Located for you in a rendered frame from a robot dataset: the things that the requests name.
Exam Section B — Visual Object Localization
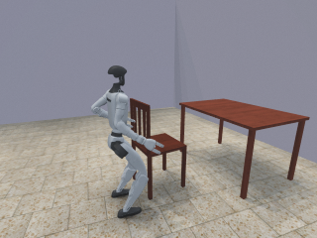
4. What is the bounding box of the left robot upper arm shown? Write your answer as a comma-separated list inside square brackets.
[91, 88, 111, 114]

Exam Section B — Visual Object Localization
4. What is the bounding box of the chair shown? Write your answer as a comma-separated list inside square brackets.
[130, 98, 187, 200]

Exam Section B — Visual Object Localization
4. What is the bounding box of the robot left forearm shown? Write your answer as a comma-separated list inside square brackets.
[97, 108, 109, 119]

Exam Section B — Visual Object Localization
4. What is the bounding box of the left robot foot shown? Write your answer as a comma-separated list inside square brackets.
[111, 188, 130, 198]

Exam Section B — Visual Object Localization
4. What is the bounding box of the humanoid robot head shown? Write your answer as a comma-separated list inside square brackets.
[108, 65, 127, 93]

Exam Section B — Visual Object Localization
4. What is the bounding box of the table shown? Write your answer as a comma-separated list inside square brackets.
[179, 98, 310, 199]

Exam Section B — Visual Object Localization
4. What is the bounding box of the robot left hand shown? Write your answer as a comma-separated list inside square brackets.
[127, 117, 136, 128]

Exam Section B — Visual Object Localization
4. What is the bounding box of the robot right forearm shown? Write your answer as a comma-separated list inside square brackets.
[116, 121, 147, 145]

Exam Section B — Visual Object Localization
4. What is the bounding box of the right robot upper arm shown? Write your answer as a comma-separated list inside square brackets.
[114, 92, 129, 130]

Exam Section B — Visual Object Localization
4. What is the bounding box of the robot right hand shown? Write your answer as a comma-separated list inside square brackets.
[144, 139, 164, 155]

